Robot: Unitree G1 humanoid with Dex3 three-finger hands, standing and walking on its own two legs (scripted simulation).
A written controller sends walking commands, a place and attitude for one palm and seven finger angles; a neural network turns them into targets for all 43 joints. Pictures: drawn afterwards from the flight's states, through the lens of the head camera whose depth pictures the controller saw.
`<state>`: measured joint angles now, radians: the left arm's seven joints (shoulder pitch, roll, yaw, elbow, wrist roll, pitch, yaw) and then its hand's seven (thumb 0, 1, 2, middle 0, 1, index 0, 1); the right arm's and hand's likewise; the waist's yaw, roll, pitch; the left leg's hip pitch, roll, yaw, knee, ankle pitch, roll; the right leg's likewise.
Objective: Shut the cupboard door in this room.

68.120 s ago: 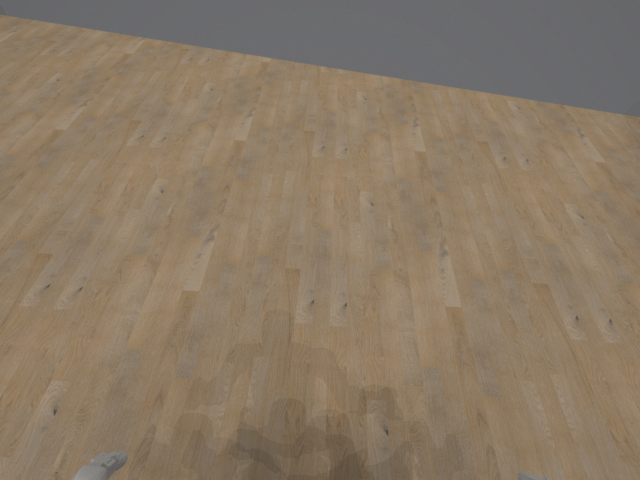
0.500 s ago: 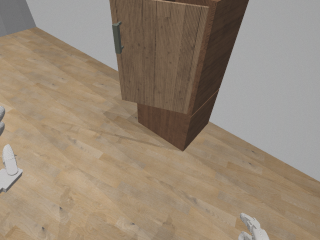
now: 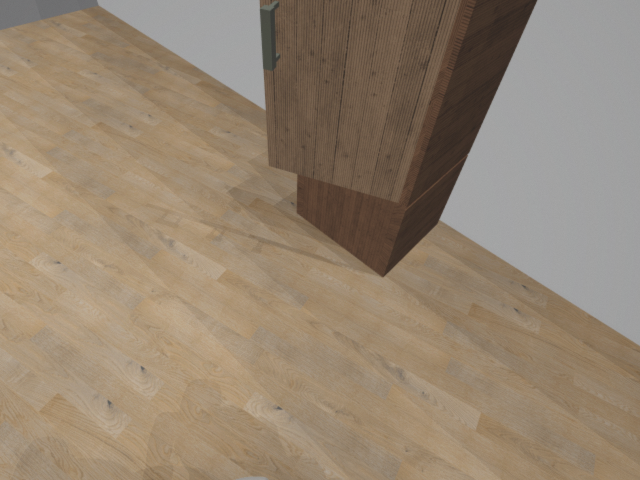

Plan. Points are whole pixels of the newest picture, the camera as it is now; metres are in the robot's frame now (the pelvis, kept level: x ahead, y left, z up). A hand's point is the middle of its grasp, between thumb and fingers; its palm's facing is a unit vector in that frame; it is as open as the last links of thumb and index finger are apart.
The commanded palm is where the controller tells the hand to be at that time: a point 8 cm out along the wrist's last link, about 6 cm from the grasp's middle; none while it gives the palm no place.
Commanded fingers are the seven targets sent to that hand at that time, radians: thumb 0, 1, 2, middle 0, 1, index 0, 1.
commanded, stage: let the arm hang, fingers relaxed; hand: left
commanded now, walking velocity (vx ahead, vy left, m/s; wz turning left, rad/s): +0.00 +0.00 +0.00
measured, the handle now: (272, 35) +1.00 +0.18 +0.07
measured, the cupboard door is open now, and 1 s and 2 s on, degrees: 23 23 23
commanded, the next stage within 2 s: look to check the result in 0.62 s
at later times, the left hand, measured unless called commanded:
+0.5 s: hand out of the picture -0.01 +0.17 -0.17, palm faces -0.01 -0.98 -0.17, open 7.4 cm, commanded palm none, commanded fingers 0.00 0.90 0.90 -0.20 -0.30 -0.20 -0.30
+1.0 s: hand out of the picture -0.01 +0.17 -0.17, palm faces -0.01 -0.98 -0.20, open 7.4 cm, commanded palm none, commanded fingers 0.00 0.90 0.90 -0.20 -0.30 -0.20 -0.30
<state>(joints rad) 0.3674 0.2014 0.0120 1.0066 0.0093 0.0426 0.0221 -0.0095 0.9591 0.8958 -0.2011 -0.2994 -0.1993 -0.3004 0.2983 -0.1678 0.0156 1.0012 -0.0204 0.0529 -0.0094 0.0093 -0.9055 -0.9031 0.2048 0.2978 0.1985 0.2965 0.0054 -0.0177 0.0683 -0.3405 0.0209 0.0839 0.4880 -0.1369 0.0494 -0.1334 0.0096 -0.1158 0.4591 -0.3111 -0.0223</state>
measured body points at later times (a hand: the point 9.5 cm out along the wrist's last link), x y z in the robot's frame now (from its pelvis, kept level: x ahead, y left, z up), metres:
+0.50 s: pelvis +0.00 +0.00 +0.01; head -0.01 +0.00 +0.46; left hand -0.01 +0.22 -0.16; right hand -0.02 -0.22 -0.15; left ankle +0.08 +0.09 -0.74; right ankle -0.04 -0.10 -0.74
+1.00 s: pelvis +0.01 -0.01 +0.01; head +0.03 -0.01 +0.46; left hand -0.01 +0.22 -0.15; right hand -0.01 -0.23 -0.16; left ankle +0.08 +0.09 -0.74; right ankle -0.04 -0.10 -0.74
